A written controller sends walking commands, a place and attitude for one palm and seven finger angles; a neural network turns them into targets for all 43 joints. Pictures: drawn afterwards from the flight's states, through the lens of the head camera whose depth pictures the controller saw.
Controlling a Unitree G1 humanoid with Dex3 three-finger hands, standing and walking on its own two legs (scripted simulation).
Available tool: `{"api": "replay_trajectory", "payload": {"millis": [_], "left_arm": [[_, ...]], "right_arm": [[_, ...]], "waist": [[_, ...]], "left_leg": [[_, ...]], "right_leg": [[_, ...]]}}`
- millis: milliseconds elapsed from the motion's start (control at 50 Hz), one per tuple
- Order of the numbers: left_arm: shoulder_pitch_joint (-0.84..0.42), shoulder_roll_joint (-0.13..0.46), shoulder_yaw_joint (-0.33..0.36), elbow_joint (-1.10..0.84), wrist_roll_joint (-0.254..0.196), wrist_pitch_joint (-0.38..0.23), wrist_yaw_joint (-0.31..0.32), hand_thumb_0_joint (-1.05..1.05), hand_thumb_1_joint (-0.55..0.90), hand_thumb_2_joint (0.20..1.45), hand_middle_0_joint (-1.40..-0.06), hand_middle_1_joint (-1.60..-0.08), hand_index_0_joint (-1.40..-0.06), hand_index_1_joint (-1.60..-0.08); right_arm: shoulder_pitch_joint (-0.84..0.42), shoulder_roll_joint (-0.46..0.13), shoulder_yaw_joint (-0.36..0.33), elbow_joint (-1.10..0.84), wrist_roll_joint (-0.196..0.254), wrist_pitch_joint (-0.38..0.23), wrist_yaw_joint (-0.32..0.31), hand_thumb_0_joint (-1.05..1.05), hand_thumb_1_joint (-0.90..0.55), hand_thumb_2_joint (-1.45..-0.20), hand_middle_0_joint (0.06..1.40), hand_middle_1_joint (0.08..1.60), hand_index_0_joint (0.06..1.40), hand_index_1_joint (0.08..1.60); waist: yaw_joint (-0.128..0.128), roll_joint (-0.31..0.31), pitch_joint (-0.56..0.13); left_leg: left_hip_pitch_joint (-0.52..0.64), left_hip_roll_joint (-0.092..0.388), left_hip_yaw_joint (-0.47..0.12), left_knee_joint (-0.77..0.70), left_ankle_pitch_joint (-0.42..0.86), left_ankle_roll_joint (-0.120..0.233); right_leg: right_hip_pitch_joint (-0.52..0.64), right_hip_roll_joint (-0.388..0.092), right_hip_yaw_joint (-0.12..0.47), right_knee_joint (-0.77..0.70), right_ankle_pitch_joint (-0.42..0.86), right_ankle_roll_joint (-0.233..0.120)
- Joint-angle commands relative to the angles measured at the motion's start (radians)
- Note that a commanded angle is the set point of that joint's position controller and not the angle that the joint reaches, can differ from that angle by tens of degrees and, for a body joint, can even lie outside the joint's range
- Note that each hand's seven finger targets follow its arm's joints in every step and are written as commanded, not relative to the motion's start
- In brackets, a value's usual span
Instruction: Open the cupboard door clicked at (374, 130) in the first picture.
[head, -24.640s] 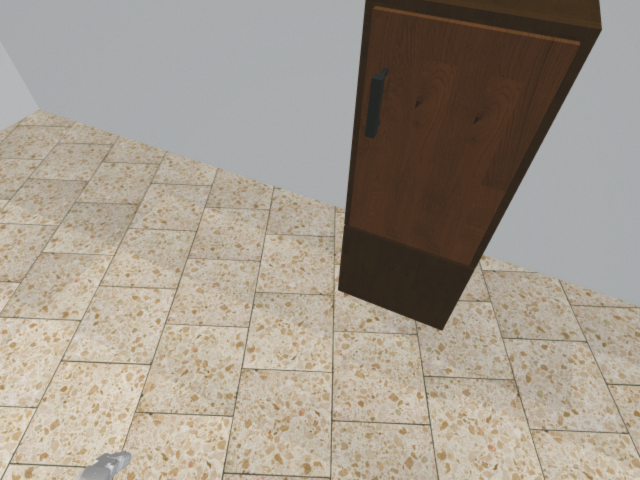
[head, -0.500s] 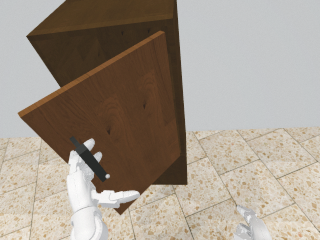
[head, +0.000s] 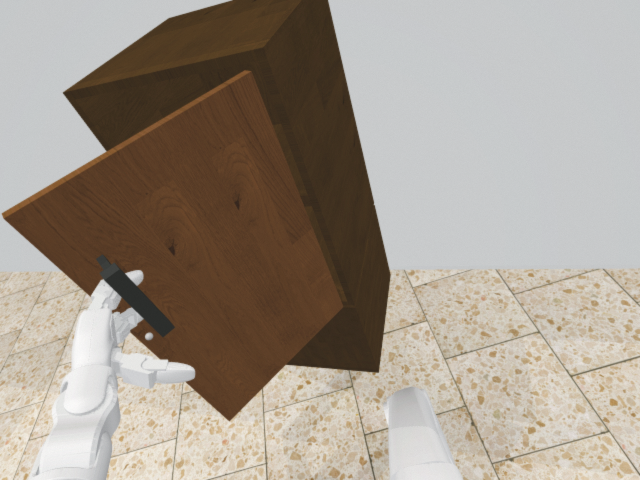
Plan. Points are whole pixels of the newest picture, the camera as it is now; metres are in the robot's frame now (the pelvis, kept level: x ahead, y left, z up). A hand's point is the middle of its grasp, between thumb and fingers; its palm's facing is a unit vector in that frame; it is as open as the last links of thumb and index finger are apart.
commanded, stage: relax the arm and regain balance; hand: left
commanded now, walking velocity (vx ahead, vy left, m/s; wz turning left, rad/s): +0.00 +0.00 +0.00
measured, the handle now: (134, 295) +0.35 +0.26 +0.12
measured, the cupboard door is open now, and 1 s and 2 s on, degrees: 56 68 68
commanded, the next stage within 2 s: none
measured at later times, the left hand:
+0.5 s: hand out of the picture -0.13 -0.12 -0.07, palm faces -0.23 -0.95 -0.19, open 16.1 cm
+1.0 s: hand out of the picture -0.62 -0.15 -0.09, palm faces -0.05 -0.97 -0.25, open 16.3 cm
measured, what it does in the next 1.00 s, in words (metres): walks backwards: right foot, then left foot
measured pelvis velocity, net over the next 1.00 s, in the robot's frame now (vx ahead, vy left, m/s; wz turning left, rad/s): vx -0.78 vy -0.32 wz -0.18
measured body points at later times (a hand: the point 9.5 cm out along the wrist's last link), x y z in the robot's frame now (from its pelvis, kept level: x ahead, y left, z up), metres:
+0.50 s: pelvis -0.34 -0.19 +0.01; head -0.42 -0.23 +0.45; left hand -0.12 -0.07 -0.05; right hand -0.52 -0.42 -0.17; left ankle -0.21 -0.11 -0.67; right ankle -0.40 -0.34 -0.59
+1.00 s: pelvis -0.78 -0.32 +0.02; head -0.85 -0.34 +0.47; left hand -0.62 -0.10 -0.07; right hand -0.85 -0.54 -0.15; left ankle -0.74 -0.23 -0.67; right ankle -0.81 -0.42 -0.55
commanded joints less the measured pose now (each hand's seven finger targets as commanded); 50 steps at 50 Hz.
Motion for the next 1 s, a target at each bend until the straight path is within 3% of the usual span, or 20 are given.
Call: {"api": "replay_trajectory", "payload": {"millis": [0, 20, 40, 60, 120, 160, 200, 260, 280, 320, 360, 440, 480, 560, 580, 620, 780, 820, 880, 980], "left_arm": [[0.612, 0.001, -0.144, 0.342, 0.087, 0.027, -0.048, 0.0, -0.5, 0.3, -0.15, -0.3, -0.15, -0.3], [0.511, 0.078, -0.147, 0.295, 0.104, 0.055, -0.076, 0.0, -0.5, 0.3, -0.15, -0.3, -0.15, -0.3], [0.301, 0.161, -0.129, 0.228, 0.117, 0.084, -0.077, 0.0, -0.5, 0.3, -0.15, -0.3, -0.15, -0.3], [0.152, 0.253, -0.082, 0.131, 0.12, 0.104, -0.066, 0.0, -0.5, 0.3, -0.15, -0.3, -0.15, -0.3], [-0.202, 0.177, -0.134, 0.046, 0.098, 0.082, -0.023, 0.0, -0.5, 0.3, -0.15, -0.3, -0.15, -0.3], [-0.416, 0.17, -0.103, 0.037, 0.112, 0.141, 0.0, 0.0, -0.5, 0.3, -0.15, -0.3, -0.15, -0.3], [-0.376, 0.143, -0.092, 0.06, 0.13, 0.126, 0.021, 0.0, -0.5, 0.3, -0.15, -0.3, -0.15, -0.3], [-0.367, 0.068, -0.14, 0.105, 0.106, 0.147, 0.071, 0.0, -0.5, 0.3, -0.15, -0.3, -0.15, -0.3], [-0.327, -0.071, -0.212, 0.138, 0.072, 0.182, 0.074, 0.0, -0.5, 0.3, -0.15, -0.3, -0.15, -0.3], [0.207, 0.048, -0.167, 0.236, 0.089, 0.222, -0.013, 0.0, -0.5, 0.3, -0.15, -0.3, -0.15, -0.3], [0.198, 0.161, -0.108, 0.302, 0.078, 0.225, -0.007, 0.0, -0.5, 0.3, -0.15, -0.3, -0.15, -0.3], [0.219, -0.05, -0.182, 0.389, 0.081, 0.132, -0.049, 0.0, -0.5, 0.3, -0.15, -0.3, -0.15, -0.3], [0.299, -0.087, -0.185, 0.407, 0.064, 0.116, -0.066, 0.0, -0.5, 0.3, -0.15, -0.3, -0.15, -0.3], [0.165, -0.002, -0.208, 0.4, 0.119, 0.101, -0.034, 0.0, -0.5, 0.3, -0.15, -0.3, -0.15, -0.3], [0.082, -0.011, -0.193, 0.341, 0.084, 0.073, -0.03, 0.0, -0.5, 0.3, -0.15, -0.3, -0.15, -0.3], [-0.059, 0.058, -0.176, 0.34, 0.093, 0.051, -0.039, 0.0, -0.5, 0.3, -0.15, -0.3, -0.15, -0.3], [-0.06, 0.042, -0.087, 0.308, 0.101, 0.12, -0.005, 0.0, -0.5, 0.3, -0.15, -0.3, -0.15, -0.3], [0.204, -0.089, -0.128, 0.382, 0.084, 0.13, 0.004, 0.0, -0.5, 0.3, -0.15, -0.3, -0.15, -0.3], [0.419, 0.09, -0.099, 0.367, 0.108, 0.151, -0.032, 0.0, -0.5, 0.3, -0.15, -0.3, -0.15, -0.3], [0.328, 0.026, -0.146, 0.366, 0.088, 0.125, -0.054, 0.0, -0.5, 0.3, -0.15, -0.3, -0.15, -0.3]], "right_arm": [[-0.437, -0.084, 0.02, -0.138, -0.014, -0.023, 0.086, 0.0, -0.9, -0.9, 0.2, 0.3, 0.2, 0.3], [-0.293, 0.049, 0.037, -0.15, -0.005, 0.025, 0.053, 0.0, -0.9, -0.9, 0.2, 0.3, 0.2, 0.3], [-0.241, 0.098, 0.026, -0.187, 0.002, 0.064, 0.039, 0.0, -0.9, -0.9, 0.2, 0.3, 0.2, 0.3], [-0.25, 0.107, 0.007, -0.254, -0.01, 0.111, 0.021, 0.0, -0.9, -0.9, 0.2, 0.3, 0.2, 0.3], [0.149, 0.057, 0.007, -0.082, 0.009, 0.182, 0.05, 0.0, -0.9, -0.9, 0.2, 0.3, 0.2, 0.3], [0.569, -0.035, 0.023, 0.026, 0.042, 0.209, 0.029, 0.0, -0.9, -0.9, 0.2, 0.3, 0.2, 0.3], [0.442, -0.052, 0.047, -0.064, 0.07, 0.153, 0.027, 0.0, -0.9, -0.9, 0.2, 0.3, 0.2, 0.3], [0.82, -0.036, 0.042, 0.149, 0.018, 0.163, 0.066, 0.0, -0.9, -0.9, 0.2, 0.3, 0.2, 0.3], [0.504, 0.124, 0.108, 0.118, 0.04, 0.178, 0.008, 0.0, -0.9, -0.9, 0.2, 0.3, 0.2, 0.3], [-0.36, 0.044, 0.142, -0.197, 0.005, 0.086, -0.051, 0.0, -0.9, -0.9, 0.2, 0.3, 0.2, 0.3], [-0.477, -0.005, 0.112, -0.239, 0.011, 0.032, 0.023, 0.0, -0.9, -0.9, 0.2, 0.3, 0.2, 0.3], [-0.039, -0.079, 0.075, 0.046, -0.009, 0.002, -0.025, 0.0, -0.9, -0.9, 0.2, 0.3, 0.2, 0.3], [0.175, -0.034, 0.063, 0.115, -0.011, 0.044, -0.016, 0.0, -0.9, -0.9, 0.2, 0.3, 0.2, 0.3], [0.275, 0.127, 0.049, 0.033, 0.015, 0.102, -0.039, 0.0, -0.9, -0.9, 0.2, 0.3, 0.2, 0.3], [0.125, 0.03, 0.034, 0.011, 0.018, 0.106, -0.024, 0.0, -0.9, -0.9, 0.2, 0.3, 0.2, 0.3], [0.174, -0.008, 0.009, 0.031, 0.01, 0.098, 0.025, 0.0, -0.9, -0.9, 0.2, 0.3, 0.2, 0.3], [0.66, 0.046, 0.009, 0.148, 0.02, 0.106, 0.033, 0.0, -0.9, -0.9, 0.2, 0.3, 0.2, 0.3], [0.199, 0.132, 0.056, 0.051, 0.014, 0.079, -0.007, 0.0, -0.9, -0.9, 0.2, 0.3, 0.2, 0.3], [-0.408, 0.038, 0.061, -0.189, -0.015, 0.001, -0.02, 0.0, -0.9, -0.9, 0.2, 0.3, 0.2, 0.3], [-0.267, -0.04, 0.019, -0.042, -0.004, 0.003, -0.008, 0.0, -0.9, -0.9, 0.2, 0.3, 0.2, 0.3]], "waist": [[0.294, -0.454, -0.074], [0.189, -0.422, 0.002], [0.162, -0.585, 0.088], [0.119, -0.524, 0.116], [-0.213, -0.579, 0.236], [-0.395, -0.934, 0.022], [-0.292, -1.075, -0.093], [-0.419, 0.017, 0.019], [-0.307, 0.632, 0.431], [0.268, 0.435, 0.186], [0.347, -0.115, 0.347], [0.097, -0.655, 0.135], [-0.018, -0.085, 0.014], [-0.09, -0.417, -0.04], [0.022, -0.457, 0.121], [-0.093, -0.223, 0.23], [-0.2, -0.404, 0.019], [0.025, 0.164, 0.136], [0.361, -0.051, 0.053], [0.182, -0.172, 0.192]], "left_leg": [[-0.501, -0.151, 0.132, 0.277, -0.456, 0.098], [-0.53, -0.24, 0.117, 0.546, -0.468, 0.075], [-0.401, -0.332, 0.047, 0.913, -0.424, 0.064], [-0.281, -0.373, -0.022, 1.177, -0.347, 0.041], [0.006, -0.444, 0.005, 1.305, 0.06, 0.032], [0.419, -0.431, 0.158, 1.174, -0.085, 0.099], [0.445, -0.244, -0.083, 0.777, -0.297, 0.168], [0.58, -0.259, 0.052, -0.214, -0.38, 0.364], [-0.206, -0.142, -0.148, -0.498, -0.2, 0.373], [-0.708, 0.008, -0.297, -0.502, 1.202, -0.085], [-0.867, 0.069, -0.46, -0.549, -0.145, 0.134], [-0.111, -0.053, -0.203, -0.365, 0.032, 0.177], [0.134, -0.117, -0.112, -0.311, -0.154, 0.135], [-0.134, -0.409, 0.038, 0.632, -0.192, 0.02], [-0.047, -0.242, -0.199, 0.578, -0.025, 0.036], [0.009, -0.234, -0.12, 0.632, 0.149, 0.032], [0.443, -0.305, 0.13, -0.443, -0.108, 0.175], [-0.006, -0.043, -0.092, -0.548, 0.408, 0.217], [-0.316, 0.069, -0.345, -0.413, 0.426, 0.242], [-0.162, 0.053, -0.277, -0.476, -0.005, 0.227]], "right_leg": [[0.769, -0.065, -0.315, -0.699, 0.145, 0.64], [0.683, -0.107, -0.149, -0.819, -0.035, -0.022], [0.262, -0.134, 0.093, -1.061, -0.398, -1.124], [-0.107, -0.17, 0.295, -1.23, -0.609, -1.027], [-0.47, -0.141, 0.514, -1.823, -1.017, 0.841], [-0.427, -0.1, -0.097, -1.792, -0.508, 0.353], [-0.236, -0.255, 0.014, -1.554, -0.239, -0.396], [-0.096, -0.077, -0.251, -0.942, -0.097, 0.537], [-0.059, 0.109, -0.13, 0.131, -0.267, 0.301], [0.293, 0.114, 0.098, 0.778, 0.08, -0.015], [0.413, -0.022, 0.156, 0.706, 0.215, 0.01], [0.572, -0.057, -0.304, -0.788, -0.13, 0.0], [0.714, -0.029, -0.413, -1.188, -0.088, 0.0], [0.802, -0.182, -0.155, -1.316, 0.865, -0.076], [0.296, -0.31, 0.332, -1.574, -0.046, -0.109], [0.144, -0.321, 0.222, -1.62, -0.199, -0.194], [0.536, 0.018, -0.247, -1.401, 0.095, 0.241], [0.61, 0.107, -0.174, -0.152, -0.158, 0.066], [0.647, 0.0, 0.025, 0.305, 0.022, 0.013], [0.579, -0.145, -0.09, -0.558, -0.098, -0.029]]}}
